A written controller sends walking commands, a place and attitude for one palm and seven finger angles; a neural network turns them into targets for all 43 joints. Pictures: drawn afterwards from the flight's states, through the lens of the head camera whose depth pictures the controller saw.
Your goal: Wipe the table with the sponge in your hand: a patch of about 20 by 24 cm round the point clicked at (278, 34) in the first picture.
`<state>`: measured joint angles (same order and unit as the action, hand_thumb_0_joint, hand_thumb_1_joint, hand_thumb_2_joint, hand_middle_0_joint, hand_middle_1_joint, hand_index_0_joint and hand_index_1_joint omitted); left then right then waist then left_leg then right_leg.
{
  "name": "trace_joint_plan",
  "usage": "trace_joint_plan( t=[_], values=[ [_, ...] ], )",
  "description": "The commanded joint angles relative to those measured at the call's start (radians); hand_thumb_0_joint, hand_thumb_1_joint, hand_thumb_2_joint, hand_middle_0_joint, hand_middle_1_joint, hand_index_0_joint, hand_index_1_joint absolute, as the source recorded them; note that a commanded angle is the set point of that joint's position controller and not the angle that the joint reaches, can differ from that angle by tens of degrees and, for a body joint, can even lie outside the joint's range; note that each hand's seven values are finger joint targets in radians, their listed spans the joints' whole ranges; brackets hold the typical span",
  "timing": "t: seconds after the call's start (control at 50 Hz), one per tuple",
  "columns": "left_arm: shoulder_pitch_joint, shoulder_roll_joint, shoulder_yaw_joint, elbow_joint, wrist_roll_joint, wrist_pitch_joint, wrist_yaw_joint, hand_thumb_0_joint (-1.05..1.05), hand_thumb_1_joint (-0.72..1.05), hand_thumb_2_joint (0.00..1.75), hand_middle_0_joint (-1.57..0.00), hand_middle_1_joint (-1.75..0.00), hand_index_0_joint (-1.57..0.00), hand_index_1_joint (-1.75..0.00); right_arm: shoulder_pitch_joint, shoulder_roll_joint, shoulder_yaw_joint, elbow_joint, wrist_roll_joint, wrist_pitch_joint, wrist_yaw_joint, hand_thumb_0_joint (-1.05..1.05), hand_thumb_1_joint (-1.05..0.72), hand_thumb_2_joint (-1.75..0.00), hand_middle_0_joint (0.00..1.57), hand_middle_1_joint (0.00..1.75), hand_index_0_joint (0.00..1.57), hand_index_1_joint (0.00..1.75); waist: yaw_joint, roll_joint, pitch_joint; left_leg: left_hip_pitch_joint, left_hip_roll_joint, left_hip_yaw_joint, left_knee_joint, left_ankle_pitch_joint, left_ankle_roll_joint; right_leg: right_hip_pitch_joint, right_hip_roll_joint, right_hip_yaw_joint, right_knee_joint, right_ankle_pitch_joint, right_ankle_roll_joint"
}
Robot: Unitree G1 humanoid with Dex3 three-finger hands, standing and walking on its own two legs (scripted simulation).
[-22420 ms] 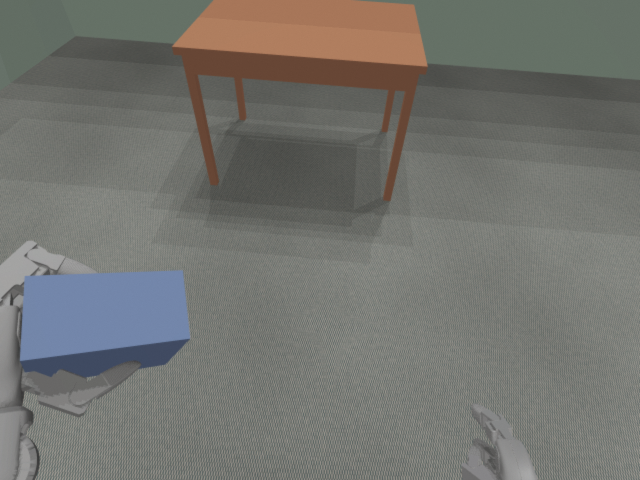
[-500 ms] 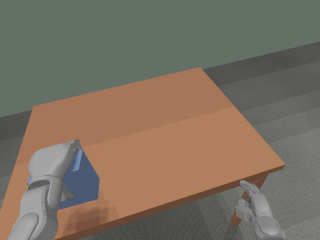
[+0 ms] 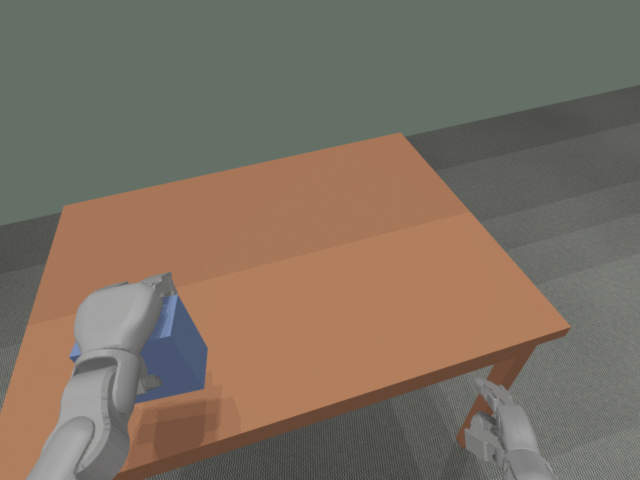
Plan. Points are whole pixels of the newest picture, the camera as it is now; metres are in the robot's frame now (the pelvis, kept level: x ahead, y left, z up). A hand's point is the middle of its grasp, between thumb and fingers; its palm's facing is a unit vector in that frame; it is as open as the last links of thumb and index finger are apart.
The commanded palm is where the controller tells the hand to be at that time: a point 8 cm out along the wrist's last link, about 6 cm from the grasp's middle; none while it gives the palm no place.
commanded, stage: move the sponge above the wiping area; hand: left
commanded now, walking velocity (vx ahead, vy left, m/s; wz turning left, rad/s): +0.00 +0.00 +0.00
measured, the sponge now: (153, 360) +0.23 +0.28 +0.02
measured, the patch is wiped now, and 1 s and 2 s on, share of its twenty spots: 0.00 0.00 0.00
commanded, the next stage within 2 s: none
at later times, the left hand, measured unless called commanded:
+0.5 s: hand (141, 331) +0.25 +0.29 +0.05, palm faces +0.01 -0.06 -1.00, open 10.7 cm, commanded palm +0.22 +0.28 +0.10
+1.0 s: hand (139, 342) +0.25 +0.30 +0.03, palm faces -0.03 -0.07 -1.00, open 10.7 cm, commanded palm +0.22 +0.29 +0.08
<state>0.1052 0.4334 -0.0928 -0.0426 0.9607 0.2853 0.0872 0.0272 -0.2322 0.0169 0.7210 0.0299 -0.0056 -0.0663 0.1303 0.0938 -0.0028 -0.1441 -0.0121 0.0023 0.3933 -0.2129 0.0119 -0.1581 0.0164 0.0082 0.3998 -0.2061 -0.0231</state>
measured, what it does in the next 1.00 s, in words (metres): stands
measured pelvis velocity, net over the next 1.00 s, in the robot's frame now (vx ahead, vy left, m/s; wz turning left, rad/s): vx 0.01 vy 0.00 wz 0.01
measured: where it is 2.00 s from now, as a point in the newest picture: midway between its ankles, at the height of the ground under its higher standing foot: outside the picture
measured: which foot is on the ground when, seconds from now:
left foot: down 0.00-1.00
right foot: down 0.00-1.00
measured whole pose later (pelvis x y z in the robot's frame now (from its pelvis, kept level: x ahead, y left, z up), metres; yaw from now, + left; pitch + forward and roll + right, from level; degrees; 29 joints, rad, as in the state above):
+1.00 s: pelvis +0.01 +0.00 +0.00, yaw +1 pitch +0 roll +0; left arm 0.06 0.40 -0.07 0.17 0.96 0.32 0.17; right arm 0.04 -0.25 -0.01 0.73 0.05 0.01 -0.06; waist 0.11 0.08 -0.04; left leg -0.20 -0.01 -0.01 0.43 -0.24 0.02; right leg -0.20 0.02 0.00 0.42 -0.23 -0.02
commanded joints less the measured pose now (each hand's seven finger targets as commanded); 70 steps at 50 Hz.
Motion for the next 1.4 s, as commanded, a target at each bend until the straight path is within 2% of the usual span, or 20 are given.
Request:
trace_joint_plan(
  t=[0.0, 0.06, 0.08, 0.14, 0.26, 0.28, 0.34, 0.36, 0.42, 0.46, 0.48, 0.54, 0.56, 0.62, 0.76, 0.98, 1.18, 1.26, 1.28, 1.38],
  values=[
    [-0.185, 0.215, 0.182, -0.168, 0.02, 0.077, 0.085, 0.0, 0.1, 1.3, -1.2, -1.6, -1.2, -1.6, -0.232, -0.111, -0.031, -0.17, 0.008, -0.048, 0.008, 0.0, -0.9, -0.9, 0.2, 0.3, 0.2, 0.3, 0.02, -0.015, -0.196, 0.039, -0.007, -0.085, -0.046, 0.234, 0.003, 0.059, 0.001, 0.081, -0.048, 0.131, -0.064],
    [-0.183, 0.199, 0.152, -0.137, 0.005, 0.14, 0.06, 0.0, 0.1, 1.3, -1.2, -1.6, -1.2, -1.6, -0.256, -0.122, -0.026, -0.172, 0.015, -0.03, 0.009, 0.0, -0.9, -0.9, 0.2, 0.3, 0.2, 0.3, 0.011, -0.039, -0.151, 0.025, -0.01, -0.085, -0.057, 0.2, 0.004, 0.048, 0.003, 0.093, -0.062, 0.105, -0.063],
    [-0.183, 0.128, 0.081, -0.146, -0.005, 0.151, 0.044, 0.0, 0.1, 1.3, -1.2, -1.6, -1.2, -1.6, -0.251, -0.114, -0.024, -0.185, 0.019, -0.028, 0.011, 0.0, -0.9, -0.9, 0.2, 0.3, 0.2, 0.3, -0.004, -0.046, -0.162, 0.024, -0.008, -0.075, -0.055, 0.202, 0.01, 0.053, -0.003, 0.065, -0.055, 0.114, -0.056],
    [-0.248, 0.16, 0.063, -0.115, 0.004, 0.155, 0.006, 0.0, 0.1, 1.3, -1.2, -1.6, -1.2, -1.6, -0.243, -0.12, -0.021, -0.183, 0.019, -0.022, 0.004, 0.0, -0.9, -0.9, 0.2, 0.3, 0.2, 0.3, -0.017, -0.084, -0.149, 0.022, -0.014, -0.086, -0.055, 0.167, 0.018, 0.032, -0.003, 0.066, -0.065, 0.088, -0.05],
    [-0.347, 0.254, 0.143, -0.197, 0.047, 0.02, 0.023, 0.0, 0.1, 1.3, -1.2, -1.6, -1.2, -1.6, -0.194, -0.115, -0.031, -0.176, -0.006, -0.046, -0.011, 0.0, -0.9, -0.9, 0.2, 0.3, 0.2, 0.3, -0.009, -0.028, -0.237, 0.077, -0.012, -0.096, -0.027, 0.208, 0.027, 0.042, 0.015, 0.094, -0.051, 0.119, -0.064],
    [-0.353, 0.199, 0.102, -0.185, 0.055, 0.005, 0.033, 0.0, 0.1, 1.3, -1.2, -1.6, -1.2, -1.6, -0.192, -0.103, -0.029, -0.18, -0.007, -0.053, -0.011, 0.0, -0.9, -0.9, 0.2, 0.3, 0.2, 0.3, -0.011, -0.015, -0.237, 0.078, -0.011, -0.09, -0.021, 0.219, 0.027, 0.03, 0.009, 0.07, -0.045, 0.124, -0.061],
    [-0.337, 0.234, 0.156, -0.126, 0.069, -0.014, 0.078, 0.0, 0.1, 1.3, -1.2, -1.6, -1.2, -1.6, -0.171, -0.111, -0.039, -0.154, -0.008, -0.053, -0.01, 0.0, -0.9, -0.9, 0.2, 0.3, 0.2, 0.3, -0.003, 0.002, -0.239, 0.076, -0.009, -0.091, -0.015, 0.255, 0.012, 0.021, 0.009, 0.077, -0.045, 0.152, -0.069],
    [-0.334, 0.263, 0.188, -0.144, 0.07, -0.005, 0.092, 0.0, 0.1, 1.3, -1.2, -1.6, -1.2, -1.6, -0.182, -0.117, -0.039, -0.157, -0.007, -0.052, -0.008, 0.0, -0.9, -0.9, 0.2, 0.3, 0.2, 0.3, 0.006, 0.033, -0.23, 0.075, -0.011, -0.095, -0.022, 0.249, 0.01, 0.025, 0.015, 0.102, -0.048, 0.147, -0.077],
    [-0.271, 0.174, 0.131, -0.11, 0.045, 0.031, 0.106, 0.0, 0.1, 1.3, -1.2, -1.6, -1.2, -1.6, -0.192, -0.112, -0.042, -0.162, 0.004, -0.048, 0.001, 0.0, -0.9, -0.9, 0.2, 0.3, 0.2, 0.3, 0.0, -0.001, -0.245, 0.066, -0.005, -0.08, -0.015, 0.3, 0.004, 0.041, 0.002, 0.07, -0.034, 0.21, -0.067],
    [-0.21, 0.207, 0.17, -0.078, 0.03, 0.076, 0.105, 0.0, 0.1, 1.3, -1.2, -1.6, -1.2, -1.6, -0.208, -0.126, -0.041, -0.16, 0.006, -0.035, 0.006, 0.0, -0.9, -0.9, 0.2, 0.3, 0.2, 0.3, 0.011, -0.02, -0.224, 0.048, -0.01, -0.084, -0.023, 0.295, 0.0, 0.054, 0.005, 0.09, -0.037, 0.215, -0.071],
    [-0.182, 0.121, 0.1, -0.081, 0.014, 0.094, 0.093, 0.0, 0.1, 1.3, -1.2, -1.6, -1.2, -1.6, -0.203, -0.115, -0.039, -0.174, 0.012, -0.032, 0.011, 0.0, -0.9, -0.9, 0.2, 0.3, 0.2, 0.3, -0.002, -0.04, -0.228, 0.035, -0.003, -0.075, -0.026, 0.302, 0.003, 0.064, -0.002, 0.054, -0.027, 0.227, -0.061],
    [-0.159, 0.112, 0.068, -0.057, 0.003, 0.127, 0.06, 0.0, 0.1, 1.3, -1.2, -1.6, -1.2, -1.6, -0.211, -0.124, -0.039, -0.179, 0.016, -0.019, 0.016, 0.0, -0.9, -0.9, 0.2, 0.3, 0.2, 0.3, -0.011, -0.09, -0.209, 0.025, -0.006, -0.075, -0.022, 0.302, 0.01, 0.064, -0.009, 0.054, -0.028, 0.256, -0.053],
    [-0.175, 0.169, 0.115, -0.059, 0.005, 0.13, 0.052, 0.0, 0.1, 1.3, -1.2, -1.6, -1.2, -1.6, -0.213, -0.132, -0.038, -0.173, 0.014, -0.014, 0.013, 0.0, -0.9, -0.9, 0.2, 0.3, 0.2, 0.3, -0.011, -0.101, -0.2, 0.024, -0.007, -0.079, -0.023, 0.277, 0.013, 0.06, 0.0, 0.074, -0.034, 0.234, -0.058],
    [-0.205, 0.156, 0.085, -0.084, 0.021, 0.099, 0.031, 0.0, 0.1, 1.3, -1.2, -1.6, -1.2, -1.6, -0.198, -0.127, -0.039, -0.18, 0.009, -0.017, 0.012, 0.0, -0.9, -0.9, 0.2, 0.3, 0.2, 0.3, -0.018, -0.115, -0.228, 0.031, -0.013, -0.073, -0.005, 0.287, 0.025, 0.065, -0.008, 0.063, -0.024, 0.264, -0.051],
    [-0.31, 0.268, 0.196, -0.133, 0.069, -0.028, 0.108, 0.0, 0.1, 1.3, -1.2, -1.6, -1.2, -1.6, -0.155, -0.123, -0.053, -0.159, -0.011, -0.042, -0.006, 0.0, -0.9, -0.9, 0.2, 0.3, 0.2, 0.3, -0.007, 0.008, -0.253, 0.07, -0.014, -0.083, 0.016, 0.284, 0.023, 0.025, 0.008, 0.101, -0.026, 0.232, -0.069],
    [-0.246, 0.116, 0.075, 0.056, 0.013, 0.055, 0.105, 0.0, 0.1, 1.3, -1.2, -1.6, -1.2, -1.6, -0.163, -0.127, -0.055, -0.155, 0.019, -0.032, 0.002, 0.0, -0.9, -0.9, 0.2, 0.3, 0.2, 0.3, -0.031, -0.084, -0.204, -0.004, -0.011, -0.068, -0.005, 0.214, 0.018, 0.008, 0.001, 0.047, -0.027, 0.173, -0.053],
    [-0.356, 0.185, 0.132, -0.008, 0.081, -0.033, 0.157, 0.0, 0.1, 1.3, -1.2, -1.6, -1.2, -1.6, -0.135, -0.118, -0.064, -0.159, 0.001, -0.043, 0.001, 0.0, -0.9, -0.9, 0.2, 0.3, 0.2, 0.3, -0.017, -0.003, -0.281, 0.025, -0.013, -0.074, 0.023, 0.243, 0.022, 0.004, 0.006, 0.06, 0.003, 0.189, -0.062],
    [-0.294, 0.249, 0.213, 0.01, 0.071, -0.011, 0.199, 0.0, 0.1, 1.3, -1.2, -1.6, -1.2, -1.6, -0.147, -0.127, -0.067, -0.148, 0.006, -0.042, 0.003, 0.0, -0.9, -0.9, 0.2, 0.3, 0.2, 0.3, 0.006, 0.001, -0.285, 0.018, -0.017, -0.083, 0.018, 0.259, 0.011, 0.03, 0.01, 0.087, 0.001, 0.209, -0.07],
    [-0.306, 0.169, 0.14, 0.01, 0.064, 0.002, 0.198, 0.0, 0.1, 1.3, -1.2, -1.6, -1.2, -1.6, -0.153, -0.116, -0.064, -0.156, 0.011, -0.043, 0.004, 0.0, -0.9, -0.9, 0.2, 0.3, 0.2, 0.3, -0.012, 0.003, -0.261, 0.01, -0.012, -0.07, 0.015, 0.248, 0.013, 0.015, 0.004, 0.06, 0.002, 0.194, -0.062],
    [-0.244, 0.118, 0.091, 0.088, 0.008, 0.076, 0.153, 0.0, 0.1, 1.3, -1.2, -1.6, -1.2, -1.6, -0.17, -0.124, -0.06, -0.159, 0.028, -0.033, 0.004, 0.0, -0.9, -0.9, 0.2, 0.3, 0.2, 0.3, -0.021, -0.072, -0.19, -0.015, -0.012, -0.067, -0.005, 0.184, 0.02, 0.004, 0.001, 0.05, -0.026, 0.137, -0.052]
  ],
)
